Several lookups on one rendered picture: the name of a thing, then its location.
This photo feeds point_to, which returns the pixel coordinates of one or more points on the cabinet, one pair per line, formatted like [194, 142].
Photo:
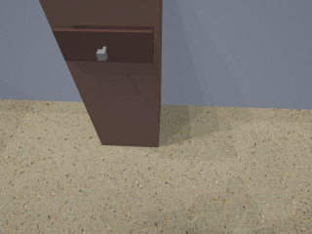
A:
[123, 99]

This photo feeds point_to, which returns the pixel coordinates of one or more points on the handle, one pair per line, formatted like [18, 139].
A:
[102, 54]

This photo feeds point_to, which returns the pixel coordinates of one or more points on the drawer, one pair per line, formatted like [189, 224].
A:
[134, 44]

